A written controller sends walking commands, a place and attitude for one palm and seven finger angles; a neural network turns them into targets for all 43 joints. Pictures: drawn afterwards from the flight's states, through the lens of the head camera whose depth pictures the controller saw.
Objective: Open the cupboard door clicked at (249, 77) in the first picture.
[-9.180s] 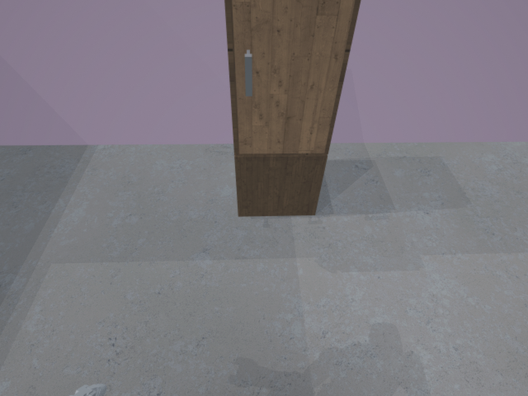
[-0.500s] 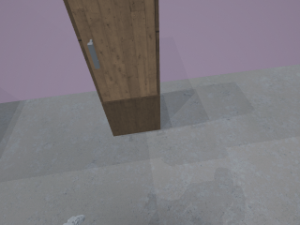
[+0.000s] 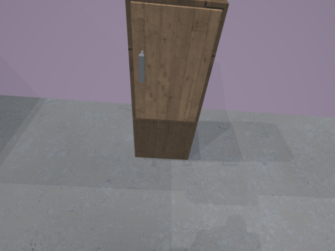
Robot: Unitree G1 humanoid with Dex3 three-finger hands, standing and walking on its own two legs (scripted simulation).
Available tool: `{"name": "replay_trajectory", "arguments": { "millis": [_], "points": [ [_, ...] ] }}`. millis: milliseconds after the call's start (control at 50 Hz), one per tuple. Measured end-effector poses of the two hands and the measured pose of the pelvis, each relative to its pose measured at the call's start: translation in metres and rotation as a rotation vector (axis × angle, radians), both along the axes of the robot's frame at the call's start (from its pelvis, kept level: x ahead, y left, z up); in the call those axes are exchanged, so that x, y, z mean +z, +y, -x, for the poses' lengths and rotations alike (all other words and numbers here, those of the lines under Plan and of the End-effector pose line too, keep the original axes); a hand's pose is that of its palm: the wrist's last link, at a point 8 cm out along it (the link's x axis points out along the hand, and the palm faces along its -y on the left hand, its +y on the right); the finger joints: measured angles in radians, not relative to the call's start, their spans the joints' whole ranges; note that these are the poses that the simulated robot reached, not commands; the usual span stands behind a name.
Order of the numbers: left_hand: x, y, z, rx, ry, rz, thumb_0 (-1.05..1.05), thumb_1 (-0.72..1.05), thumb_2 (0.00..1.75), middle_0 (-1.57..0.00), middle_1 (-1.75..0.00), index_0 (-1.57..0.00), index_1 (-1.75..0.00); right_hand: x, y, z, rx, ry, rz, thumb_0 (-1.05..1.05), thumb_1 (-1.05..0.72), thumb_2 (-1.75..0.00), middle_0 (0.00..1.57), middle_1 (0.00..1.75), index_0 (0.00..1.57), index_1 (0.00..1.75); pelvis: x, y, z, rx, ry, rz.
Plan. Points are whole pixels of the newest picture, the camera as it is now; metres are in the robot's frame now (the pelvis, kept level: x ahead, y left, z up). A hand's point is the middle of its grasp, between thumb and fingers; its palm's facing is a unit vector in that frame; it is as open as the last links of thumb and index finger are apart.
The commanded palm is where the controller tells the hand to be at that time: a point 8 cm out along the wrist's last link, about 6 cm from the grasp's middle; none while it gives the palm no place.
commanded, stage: take the last steps up to it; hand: left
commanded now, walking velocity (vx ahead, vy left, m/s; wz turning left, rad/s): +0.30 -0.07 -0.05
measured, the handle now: (142, 66) +0.84 +0.18 +0.00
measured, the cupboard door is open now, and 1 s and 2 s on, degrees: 0 0 0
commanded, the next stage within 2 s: come to a stop and stand still in 0.70 s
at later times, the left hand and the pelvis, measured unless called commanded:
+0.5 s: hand (133, 217) +0.26 +0.12 -0.17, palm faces +0.00 -0.98 -0.19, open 7.3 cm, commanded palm none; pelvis +0.16 -0.06 -0.01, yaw +0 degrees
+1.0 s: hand (135, 200) +0.31 +0.12 -0.18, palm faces +0.06 -0.98 -0.16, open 7.4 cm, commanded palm none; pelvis +0.31 -0.05 +0.00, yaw +0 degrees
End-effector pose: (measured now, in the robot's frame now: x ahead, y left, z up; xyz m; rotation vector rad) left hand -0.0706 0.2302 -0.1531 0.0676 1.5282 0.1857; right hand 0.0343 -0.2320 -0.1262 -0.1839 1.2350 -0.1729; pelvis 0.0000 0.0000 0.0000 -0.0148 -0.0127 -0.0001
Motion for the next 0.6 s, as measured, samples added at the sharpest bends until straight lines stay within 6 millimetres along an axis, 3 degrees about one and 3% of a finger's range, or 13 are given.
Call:
{"name": "replay_trajectory", "arguments": {
  "millis": [60,140,260,360,400,440,520,600],
  "points": [
    [0.004,0.004,-0.026,-0.016,-0.017,0.012,0.01,0.91,0.9,-0.19,-0.3,-0.2,-0.3,0.002,0.009,0.011,-0.029,0.044,-0.003,0.0,-0.92,-0.9,0.2,0.3,0.2,0.3,0.005,0.004,-0.015,0.007,-0.005,0.006],
    [0.008,0.005,-0.081,-0.039,-0.099,0.005,0.01,0.91,0.9,-0.19,-0.3,-0.2,-0.3,-0.002,0.017,0.03,-0.06,0.149,-0.029,0.0,-0.92,-0.9,0.2,0.3,0.2,0.3,0.007,0.002,-0.035,0.006,-0.008,0.003],
    [0.008,-0.011,-0.189,-0.123,-0.211,-0.012,0.01,0.91,0.9,-0.19,-0.3,-0.2,-0.3,-0.012,0.017,0.049,-0.145,0.295,-0.075,0.0,-0.91,-0.9,0.2,0.3,0.2,0.3,-0.001,-0.013,-0.075,-0.018,-0.006,-0.013],
    [0.001,-0.038,-0.285,-0.191,-0.339,-0.04,0.0,0.91,0.9,-0.19,-0.3,-0.2,-0.3,-0.031,-0.003,0.041,-0.199,0.397,-0.11,0.0,-0.91,-0.9,0.21,0.3,0.2,0.3,-0.022,-0.041,-0.121,-0.026,-0.006,-0.022],
    [0.001,-0.048,-0.307,-0.185,-0.388,-0.05,0.0,0.91,0.9,-0.19,-0.3,-0.2,-0.3,-0.037,-0.016,0.023,-0.198,0.408,-0.112,0.0,-0.91,-0.9,0.21,0.3,0.2,0.3,-0.026,-0.05,-0.134,-0.025,-0.015,-0.017],
    [0.004,-0.056,-0.317,-0.165,-0.399,-0.048,0.0,0.91,0.9,-0.19,-0.3,-0.2,-0.3,-0.037,-0.03,-0.007,-0.184,0.373,-0.099,0.0,-0.91,-0.9,0.2,0.3,0.2,0.3,-0.022,-0.056,-0.146,-0.015,-0.025,-0.008],
    [0.011,-0.065,-0.319,-0.123,-0.358,-0.056,-0.01,0.92,0.9,-0.2,-0.3,-0.2,-0.3,-0.028,-0.056,-0.088,-0.13,0.224,-0.059,0.0,-0.91,-0.9,0.2,0.3,0.2,0.3,-0.009,-0.062,-0.17,-0.004,-0.018,0.0],
    [0.015,-0.062,-0.319,-0.109,-0.305,-0.062,-0.01,0.94,0.9,-0.2,-0.3,-0.2,-0.3,-0.015,-0.066,-0.168,-0.08,0.072,-0.037,0.0,-0.91,-0.9,0.2,0.3,0.19,0.3,-0.001,-0.065,-0.196,0.006,-0.004,0.006]
  ]
}}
